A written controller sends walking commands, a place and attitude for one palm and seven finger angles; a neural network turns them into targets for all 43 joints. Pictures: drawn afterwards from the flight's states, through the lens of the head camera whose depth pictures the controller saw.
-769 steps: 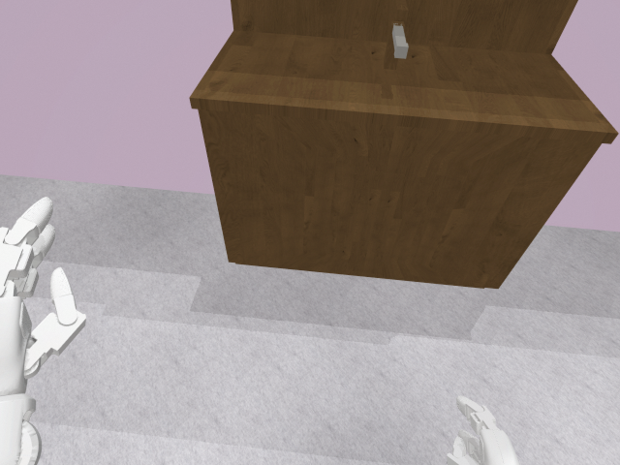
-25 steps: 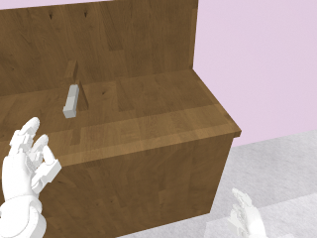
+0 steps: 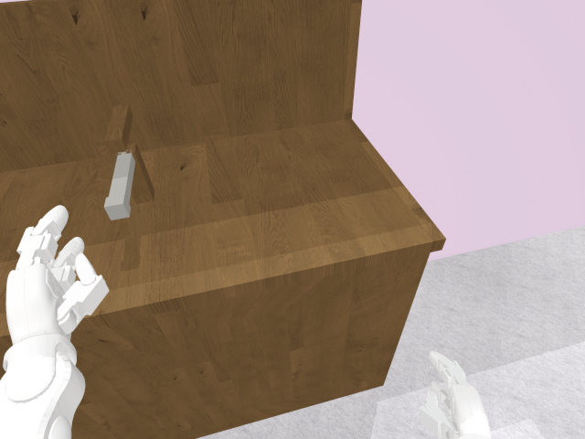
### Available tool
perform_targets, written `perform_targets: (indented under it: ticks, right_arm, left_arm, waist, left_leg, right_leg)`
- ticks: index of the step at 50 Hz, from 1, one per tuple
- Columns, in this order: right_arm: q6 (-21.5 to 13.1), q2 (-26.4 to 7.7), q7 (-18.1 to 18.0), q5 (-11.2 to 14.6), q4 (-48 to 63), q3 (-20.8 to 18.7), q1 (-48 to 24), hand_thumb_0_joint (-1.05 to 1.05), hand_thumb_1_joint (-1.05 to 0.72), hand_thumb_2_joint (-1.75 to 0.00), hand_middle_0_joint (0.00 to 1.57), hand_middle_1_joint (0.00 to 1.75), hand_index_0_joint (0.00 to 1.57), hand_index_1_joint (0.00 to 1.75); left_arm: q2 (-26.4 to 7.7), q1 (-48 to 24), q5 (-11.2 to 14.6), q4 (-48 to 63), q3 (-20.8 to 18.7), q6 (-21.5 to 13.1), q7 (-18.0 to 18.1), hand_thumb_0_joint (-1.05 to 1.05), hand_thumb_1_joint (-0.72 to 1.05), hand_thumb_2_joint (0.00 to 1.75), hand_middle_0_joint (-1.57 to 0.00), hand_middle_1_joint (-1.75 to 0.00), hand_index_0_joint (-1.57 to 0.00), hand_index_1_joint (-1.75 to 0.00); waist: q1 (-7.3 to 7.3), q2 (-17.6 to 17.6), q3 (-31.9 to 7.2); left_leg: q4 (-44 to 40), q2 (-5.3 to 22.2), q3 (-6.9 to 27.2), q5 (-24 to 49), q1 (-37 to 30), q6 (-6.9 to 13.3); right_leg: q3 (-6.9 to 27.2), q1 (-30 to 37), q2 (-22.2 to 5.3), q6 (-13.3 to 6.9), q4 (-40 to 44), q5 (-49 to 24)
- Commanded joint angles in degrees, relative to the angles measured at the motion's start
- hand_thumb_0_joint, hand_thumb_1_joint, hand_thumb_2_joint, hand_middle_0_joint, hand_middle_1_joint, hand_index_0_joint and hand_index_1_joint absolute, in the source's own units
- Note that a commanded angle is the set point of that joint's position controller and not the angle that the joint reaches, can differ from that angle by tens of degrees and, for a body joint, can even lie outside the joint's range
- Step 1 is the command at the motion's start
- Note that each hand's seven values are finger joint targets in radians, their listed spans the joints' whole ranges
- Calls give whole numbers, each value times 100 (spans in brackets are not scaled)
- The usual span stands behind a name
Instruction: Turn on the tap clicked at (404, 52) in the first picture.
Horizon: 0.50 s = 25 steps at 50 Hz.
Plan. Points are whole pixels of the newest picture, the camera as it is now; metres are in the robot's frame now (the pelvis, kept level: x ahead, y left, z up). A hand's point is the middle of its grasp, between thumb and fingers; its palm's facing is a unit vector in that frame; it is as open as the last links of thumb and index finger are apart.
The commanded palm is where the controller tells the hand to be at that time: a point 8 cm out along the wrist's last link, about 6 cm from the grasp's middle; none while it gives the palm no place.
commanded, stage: reach beside the lever's end, fingers flat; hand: left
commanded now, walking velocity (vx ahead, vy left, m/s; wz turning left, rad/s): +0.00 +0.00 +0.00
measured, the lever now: (117, 207) +0.39 +0.34 +0.12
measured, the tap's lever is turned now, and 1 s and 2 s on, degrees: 0 0 0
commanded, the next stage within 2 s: push the lever round in 1.82 s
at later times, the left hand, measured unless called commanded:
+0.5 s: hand (103, 259) +0.26 +0.28 +0.15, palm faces +0.57 -0.82 -0.07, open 7.5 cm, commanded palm +0.22 +0.32 +0.15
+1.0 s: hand (97, 233) +0.32 +0.34 +0.12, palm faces +0.61 -0.79 -0.08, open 7.7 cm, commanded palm +0.28 +0.37 +0.13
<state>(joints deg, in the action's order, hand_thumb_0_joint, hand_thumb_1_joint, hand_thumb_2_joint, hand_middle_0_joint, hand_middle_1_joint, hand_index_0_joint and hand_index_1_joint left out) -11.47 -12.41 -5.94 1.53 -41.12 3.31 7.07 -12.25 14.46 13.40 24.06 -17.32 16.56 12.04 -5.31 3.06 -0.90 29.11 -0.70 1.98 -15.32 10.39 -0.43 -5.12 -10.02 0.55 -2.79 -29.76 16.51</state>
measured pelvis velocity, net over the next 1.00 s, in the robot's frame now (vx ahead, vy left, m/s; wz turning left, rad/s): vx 0.00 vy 0.00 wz -0.01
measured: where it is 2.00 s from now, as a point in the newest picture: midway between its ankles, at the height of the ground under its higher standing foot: outside the picture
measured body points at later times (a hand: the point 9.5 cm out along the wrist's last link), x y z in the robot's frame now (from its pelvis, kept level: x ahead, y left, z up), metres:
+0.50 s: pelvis +0.00 +0.00 +0.00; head -0.01 -0.02 +0.45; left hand +0.23 +0.32 +0.15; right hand +0.21 -0.21 -0.09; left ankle +0.01 +0.13 -0.74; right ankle +0.00 -0.08 -0.74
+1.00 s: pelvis +0.00 +0.00 +0.00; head +0.02 -0.01 +0.45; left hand +0.29 +0.38 +0.13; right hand +0.16 -0.25 -0.11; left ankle +0.01 +0.13 -0.74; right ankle +0.00 -0.08 -0.74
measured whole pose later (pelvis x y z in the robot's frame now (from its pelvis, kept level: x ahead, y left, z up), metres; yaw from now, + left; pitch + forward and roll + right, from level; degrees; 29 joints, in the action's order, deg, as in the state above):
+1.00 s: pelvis +0.00 +0.00 +0.00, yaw -1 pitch +3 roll +0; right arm -10.1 -15.2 -6.8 2.6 -42.4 0.9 11.4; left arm -21.5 -11.3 11.1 -16.7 -29.0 5.1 6.9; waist -1.8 1.9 -1.7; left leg 32.7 -0.4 1.5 -16.7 18.8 -0.2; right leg -4.7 -18.1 0.9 -2.6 -32.3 17.1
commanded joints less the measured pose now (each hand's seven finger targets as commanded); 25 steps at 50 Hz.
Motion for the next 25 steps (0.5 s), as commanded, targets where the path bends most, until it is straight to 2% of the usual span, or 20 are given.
perform_targets:
  ticks: [1,3,5,6,8,9,10,11,13,14,15,16,19,20,21,22,23,24,25]
  right_arm:
    - [-297,-608,-43,-4,983,-242,-933,0,-90,-90,20,30,20,30]
    - [-277,-592,-37,-12,1024,-260,-941,0,-90,-90,20,30,20,30]
    - [-265,-607,-37,-31,1014,-289,-877,0,-90,-90,20,30,20,30]
    - [-249,-623,-35,-13,989,-290,-868,0,-90,-90,20,30,20,30]
    - [-243,-596,-45,-5,985,-291,-872,0,-90,-90,20,30,20,30]
    - [-259,-604,-52,-15,967,-287,-845,0,-90,-90,20,30,20,30]
    - [-257,-629,-67,-14,952,-311,-819,0,-90,-90,20,30,20,30]
    - [-249,-634,-79,23,915,-303,-831,0,-90,-90,20,30,20,30]
    - [-280,-622,-103,18,924,-291,-853,0,-90,-90,20,30,20,30]
    - [-287,-633,-126,18,887,-297,-836,0,-90,-90,20,30,20,30]
    - [-296,-656,-142,5,873,-300,-807,0,-90,-90,20,30,20,30]
    - [-298,-660,-147,22,872,-317,-811,0,-90,-90,20,30,20,30]
    - [-285,-643,-138,14,893,-315,-791,0,-90,-90,20,30,20,30]
    - [-275,-650,-140,13,871,-316,-766,0,-90,-90,20,30,20,30]
    - [-256,-664,-138,41,857,-320,-766,0,-90,-90,20,30,20,30]
    - [-250,-635,-140,42,864,-299,-784,0,-90,-90,20,30,20,30]
    - [-248,-674,-148,45,848,-308,-755,0,-90,-90,20,30,20,30]
    - [-233,-693,-155,42,828,-325,-733,0,-90,-90,20,30,20,30]
    - [-217,-697,-155,35,853,-329,-733,0,-90,-90,20,30,20,30]
  left_arm:
    - [-1067,-835,-25,975,-720,-395,58,0,90,90,-20,-30,-20,-30]
    - [-963,-1044,-79,1152,-568,-460,72,0,90,90,-20,-30,-20,-30]
    - [-1028,-959,-81,1065,-654,-509,91,0,90,90,-20,-29,-20,-29]
    - [-1174,-962,-91,942,-821,-523,107,0,90,90,-20,-29,-20,-29]
    - [-1050,-1255,-118,990,-637,-616,70,0,90,90,-19,-28,-19,-28]
    - [-981,-1272,-104,889,-570,-647,51,0,90,90,-19,-28,-19,-28]
    - [-1106,-1238,-84,781,-717,-663,46,0,90,90,-19,-28,-19,-28]
    - [-1214,-1372,-110,700,-794,-683,43,0,90,90,-19,-28,-19,-28]
    - [-1010,-1645,-113,635,-522,-732,2,0,90,90,-19,-27,-19,-27]
    - [-1082,-1819,-122,577,-558,-753,4,0,90,90,-19,-27,-19,-27]
    - [-1124,-1866,-118,429,-602,-753,6,0,90,90,-19,-27,-19,-27]
    - [-1268,-1855,-132,347,-776,-757,14,0,90,90,-19,-26,-19,-26]
    - [-1217,-1920,-154,268,-693,-764,-16,0,90,90,-19,-26,-19,-26]
    - [-1241,-1940,-133,87,-739,-747,-16,0,90,90,-18,-25,-18,-25]
    - [-1375,-1946,-154,-39,-893,-738,7,0,90,90,-18,-25,-18,-25]
    - [-1216,-2132,-153,-78,-710,-738,-13,0,90,90,-18,-25,-18,-25]
    - [-1300,-2308,-135,-233,-770,-744,-1,0,90,90,-18,-25,-18,-25]
    - [-1437,-2350,-137,-419,-925,-743,8,0,90,90,-18,-24,-18,-24]
    - [-1499,-2404,-149,-435,-967,-745,0,0,90,90,-18,-24,-18,-24]
  waist:
    - [-59,-250,-616]
    - [-38,-32,-734]
    - [-34,-135,-814]
    - [-42,-147,-774]
    - [19,65,-772]
    - [47,-47,-702]
    - [38,-81,-758]
    - [49,43,-704]
    - [119,-3,-621]
    - [140,61,-649]
    - [135,-113,-655]
    - [96,-38,-760]
    - [79,65,-908]
    - [87,-84,-856]
    - [73,47,-833]
    - [117,4,-748]
    - [153,-221,-737]
    - [134,-289,-720]
    - [106,-149,-837]
  left_leg:
    - [-342,-92,37,1117,15,130]
    - [-321,-102,8,1255,-75,115]
    - [-275,-101,-14,1322,-77,122]
    - [-281,-96,0,1321,-40,116]
    - [-294,-91,-13,1277,-69,90]
    - [-291,-93,2,1250,-67,100]
    - [-284,-96,-7,1178,-41,115]
    - [-307,-91,-4,1124,-23,101]
    - [-321,-95,20,979,-50,114]
    - [-327,-96,14,904,-71,119]
    - [-330,-107,35,885,-14,127]
    - [-330,-96,23,937,-34,120]
    - [-322,-110,1,1081,-53,105]
    - [-319,-103,-2,1052,-4,111]
    - [-330,-96,4,1040,22,98]
    - [-341,-105,1,968,39,113]
    - [-339,-96,13,861,83,131]
    - [-316,-98,-9,885,135,145]
    - [-307,-111,-21,885,145,142]
  right_leg:
    - [226,167,-50,173,502,-1233]
    - [227,185,-59,153,437,-1331]
    - [250,201,-58,164,414,-1453]
    - [242,167,-50,155,422,-1432]
    - [239,117,-55,139,397,-1338]
    - [237,73,-50,144,410,-1327]
    - [253,67,-43,152,427,-1265]
    - [254,38,-41,136,444,-1171]
    - [254,-81,-39,144,465,-998]
    - [263,-102,-37,142,486,-924]
    - [263,-64,-33,146,482,-926]
    - [275,-23,-39,141,476,-983]
    - [260,61,-45,130,422,-1140]
    - [265,49,-41,142,437,-1141]
    - [254,20,-31,125,438,-1081]
    - [256,-40,-38,139,451,-1019]
    - [262,-74,-30,157,477,-932]
    - [284,-42,-29,158,484,-988]
    - [299,-2,-41,158,461,-987]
